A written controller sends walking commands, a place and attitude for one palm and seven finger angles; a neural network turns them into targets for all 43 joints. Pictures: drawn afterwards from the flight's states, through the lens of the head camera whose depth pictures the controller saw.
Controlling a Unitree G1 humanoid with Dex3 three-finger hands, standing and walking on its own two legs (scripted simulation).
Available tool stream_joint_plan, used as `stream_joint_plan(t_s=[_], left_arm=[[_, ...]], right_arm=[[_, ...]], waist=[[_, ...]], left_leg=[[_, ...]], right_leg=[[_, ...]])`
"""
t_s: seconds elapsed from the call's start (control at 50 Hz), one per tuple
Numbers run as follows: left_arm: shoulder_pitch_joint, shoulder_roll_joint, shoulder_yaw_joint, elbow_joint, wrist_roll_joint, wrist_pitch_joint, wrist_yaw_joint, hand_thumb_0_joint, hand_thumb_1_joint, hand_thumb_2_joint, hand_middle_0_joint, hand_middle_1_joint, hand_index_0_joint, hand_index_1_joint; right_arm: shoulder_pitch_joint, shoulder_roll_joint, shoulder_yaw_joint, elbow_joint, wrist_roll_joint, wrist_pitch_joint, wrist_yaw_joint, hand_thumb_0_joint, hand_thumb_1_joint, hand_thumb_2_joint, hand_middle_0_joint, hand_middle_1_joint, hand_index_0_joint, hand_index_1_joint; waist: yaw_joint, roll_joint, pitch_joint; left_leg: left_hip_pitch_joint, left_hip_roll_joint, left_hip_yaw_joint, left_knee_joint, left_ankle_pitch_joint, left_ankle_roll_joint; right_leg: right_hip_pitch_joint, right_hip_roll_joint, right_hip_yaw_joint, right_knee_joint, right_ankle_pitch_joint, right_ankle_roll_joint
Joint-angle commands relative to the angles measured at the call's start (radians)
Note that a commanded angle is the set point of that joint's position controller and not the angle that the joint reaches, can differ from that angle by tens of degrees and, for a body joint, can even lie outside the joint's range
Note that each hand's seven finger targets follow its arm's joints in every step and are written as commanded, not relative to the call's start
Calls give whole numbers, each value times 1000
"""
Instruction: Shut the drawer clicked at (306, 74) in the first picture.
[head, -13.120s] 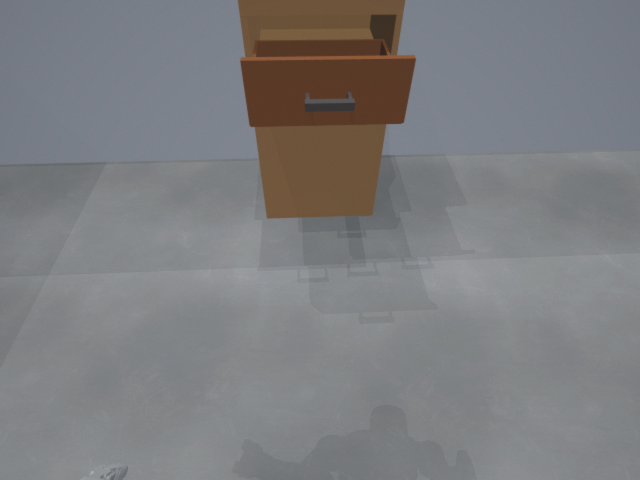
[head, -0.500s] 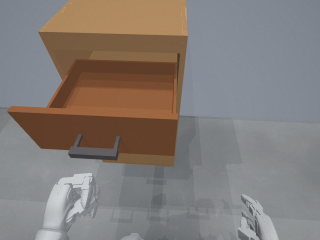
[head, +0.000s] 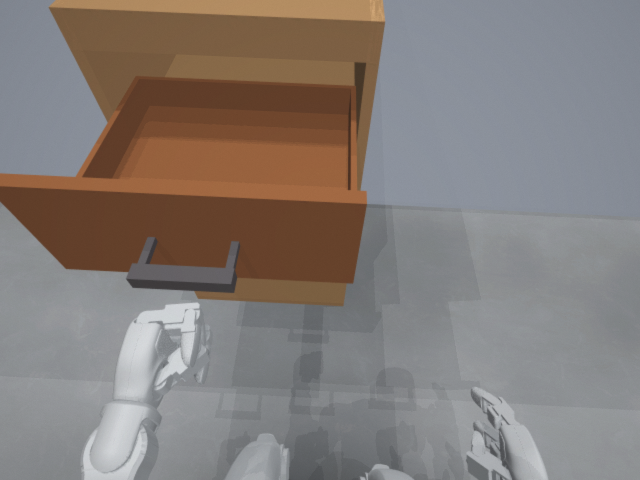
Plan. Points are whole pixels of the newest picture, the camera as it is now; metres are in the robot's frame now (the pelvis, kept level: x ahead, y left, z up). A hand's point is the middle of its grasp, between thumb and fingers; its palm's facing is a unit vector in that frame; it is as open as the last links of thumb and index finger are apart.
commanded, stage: bring the fist close to the handle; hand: left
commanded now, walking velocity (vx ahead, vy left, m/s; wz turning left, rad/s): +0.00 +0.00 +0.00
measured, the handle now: (187, 262) +0.37 +0.19 +0.05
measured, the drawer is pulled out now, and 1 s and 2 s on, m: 0.29 0.28 0.14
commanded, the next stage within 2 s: push the drawer shut in 0.32 s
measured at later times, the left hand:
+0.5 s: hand (210, 350) +0.26 +0.14 +0.05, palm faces -0.03 -1.00 -0.03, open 3.3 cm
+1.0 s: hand (215, 319) +0.29 +0.14 +0.05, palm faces -0.03 -1.00 -0.05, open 2.9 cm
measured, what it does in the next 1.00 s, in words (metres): stands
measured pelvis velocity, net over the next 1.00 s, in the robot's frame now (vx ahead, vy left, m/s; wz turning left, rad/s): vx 0.00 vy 0.00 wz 0.01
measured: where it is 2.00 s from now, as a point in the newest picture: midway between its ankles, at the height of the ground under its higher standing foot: outside the picture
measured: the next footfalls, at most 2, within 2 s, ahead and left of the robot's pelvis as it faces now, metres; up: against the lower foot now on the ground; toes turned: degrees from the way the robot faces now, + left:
none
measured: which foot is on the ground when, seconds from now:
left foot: down 0.00-1.00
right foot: down 0.00-1.00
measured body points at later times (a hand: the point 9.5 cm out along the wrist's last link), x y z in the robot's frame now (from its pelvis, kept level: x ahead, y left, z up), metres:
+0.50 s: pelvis +0.00 +0.01 +0.00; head +0.06 +0.01 +0.45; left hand +0.25 +0.19 +0.06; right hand +0.18 -0.23 -0.08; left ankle +0.06 +0.10 -0.66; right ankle -0.02 -0.09 -0.66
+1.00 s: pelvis +0.00 +0.00 +0.00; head +0.06 +0.00 +0.45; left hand +0.29 +0.19 +0.06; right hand +0.16 -0.25 -0.09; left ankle +0.06 +0.10 -0.66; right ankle -0.02 -0.09 -0.66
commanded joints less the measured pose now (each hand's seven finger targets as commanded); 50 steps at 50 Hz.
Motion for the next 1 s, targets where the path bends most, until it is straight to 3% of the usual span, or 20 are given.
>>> stream_joint_plan(t_s=[0.0,0.06,0.16,0.2,0.26,0.32,0.36,0.4,0.46,0.48,0.54,0.56,0.6,0.66,0.74,0.76,0.78,0.84,0.96,0.98], left_arm=[[-105,76,33,-261,-14,-68,20,0,900,900,-1400,-1600,-1400,-1600],[-34,88,53,-238,-13,-53,36,0,900,900,-1400,-1600,-1400,-1600],[-22,78,40,-218,-4,-41,44,0,900,900,-1400,-1600,-1400,-1600],[-27,44,6,-264,-4,-53,44,0,900,900,-1400,-1600,-1400,-1600],[-28,84,35,-272,2,-68,54,0,900,900,-1400,-1600,-1400,-1600],[-71,39,-24,-295,13,-80,61,0,900,900,-1400,-1600,-1400,-1600],[-47,64,0,-283,19,-76,67,0,900,900,-1400,-1600,-1400,-1600],[-33,43,-21,-288,20,-67,64,0,900,900,-1400,-1600,-1400,-1600],[-105,90,20,-261,29,-53,75,0,900,900,-1400,-1600,-1400,-1600],[-123,63,-4,-260,29,-52,73,0,900,900,-1400,-1600,-1400,-1600],[-148,50,-4,-248,20,-45,74,0,900,900,-1400,-1600,-1400,-1600],[-149,76,21,-231,20,-40,75,0,900,900,-1400,-1600,-1400,-1600],[-193,49,-6,-224,19,-36,72,0,900,900,-1400,-1600,-1400,-1600],[-189,83,32,-180,18,-30,71,0,900,900,-1400,-1600,-1400,-1600],[-249,66,20,-153,11,-27,63,0,900,900,-1400,-1600,-1400,-1600],[-257,99,49,-135,17,-29,68,0,900,900,-1400,-1600,-1400,-1600],[-281,73,26,-132,15,-33,66,0,900,900,-1400,-1600,-1400,-1600],[-343,79,36,-116,11,-50,68,0,900,900,-1400,-1600,-1400,-1600],[-543,143,80,-30,12,-72,70,0,900,900,-1400,-1600,-1400,-1600],[-558,125,66,-12,10,-71,64,0,900,900,-1400,-1600,-1400,-1600]], right_arm=[[-55,-122,-60,-164,5,-48,-11,0,-900,-900,200,300,200,300],[-43,-127,-62,-165,2,-40,-10,0,-900,-900,200,300,200,300],[-47,-130,-61,-173,3,-22,-8,0,-900,-900,200,300,200,300],[-50,-123,-60,-185,3,-22,-5,0,-900,-900,200,300,200,300],[-45,-128,-62,-178,2,-18,-7,0,-900,-900,200,300,200,300],[-46,-122,-60,-180,1,-22,-6,0,-900,-900,200,300,200,300],[-39,-127,-62,-177,0,-20,-8,0,-900,-900,200,300,200,300],[-40,-123,-62,-186,1,-16,-5,0,-900,-900,200,300,200,300],[-36,-129,-61,-171,0,-4,-10,0,-900,-900,200,300,200,300],[-45,-123,-57,-174,-1,-2,-9,0,-900,-900,200,300,200,300],[-44,-122,-58,-174,0,2,-8,0,-900,-900,200,300,200,300],[-39,-127,-57,-170,1,4,-9,0,-900,-900,200,300,200,300],[-45,-122,-55,-167,1,7,-8,0,-900,-900,200,300,200,300],[-36,-129,-57,-161,1,12,-10,0,-900,-900,200,300,200,300],[-37,-126,-56,-153,3,18,-6,0,-900,-900,200,300,200,300],[-35,-132,-58,-147,3,20,-9,0,-900,-900,200,300,200,300],[-40,-127,-56,-146,2,21,-8,0,-900,-900,200,300,200,300],[-34,-130,-59,-129,3,19,-9,0,-900,-900,200,300,200,300],[-35,-141,-58,-79,6,17,-22,0,-900,-900,200,300,200,300],[-38,-136,-57,-77,7,16,-22,0,-900,-900,200,300,200,300]], waist=[[-6,37,-257],[-1,-20,-251],[-10,-38,-191],[-7,-4,-215],[-12,-7,-206],[-27,22,-207],[-20,0,-216],[-15,12,-231],[-25,-13,-217],[-24,3,-219],[-20,5,-243],[-19,-5,-241],[-25,5,-245],[-16,-21,-249],[-23,-7,-229],[-20,-24,-229],[-26,-12,-230],[-36,-26,-233],[-56,-25,-235],[-54,-8,-247]], left_leg=[[310,-7,-66,-151,189,3],[301,-3,-71,-159,209,3],[266,-3,-70,-159,172,2],[286,-6,-69,-159,185,0],[285,-2,-75,-154,186,1],[311,1,-88,-151,169,-1],[305,3,-90,-150,182,0],[310,-2,-84,-148,194,0],[288,0,-84,-139,182,1],[289,-5,-82,-140,180,1],[309,-5,-80,-141,197,0],[301,-3,-82,-142,204,0],[310,-4,-79,-141,202,0],[301,-5,-75,-145,213,1],[303,-8,-70,-149,210,-1],[293,-6,-70,-147,210,0],[295,-9,-66,-145,206,2],[295,-8,-68,-141,193,0],[257,-9,-68,-123,127,7],[263,-12,-64,-124,130,5]], right_leg=[[32,-12,81,-190,276,34],[50,-6,72,-190,300,36],[24,-6,71,-193,271,38],[31,-9,68,-184,280,35],[16,-5,66,-180,273,33],[-24,-6,59,-173,240,32],[-14,-3,58,-168,250,31],[0,-7,61,-169,272,32],[-7,-5,67,-169,268,33],[-5,-7,68,-169,269,32],[8,-8,68,-175,289,32],[13,-6,68,-174,293,32],[9,-8,70,-177,297,34],[34,-7,75,-184,316,35],[35,-11,80,-196,326,36],[38,-9,82,-194,324,36],[37,-12,88,-197,328,38],[25,-13,88,-199,313,39],[3,-16,120,-218,227,43],[15,-19,128,-221,232,44]])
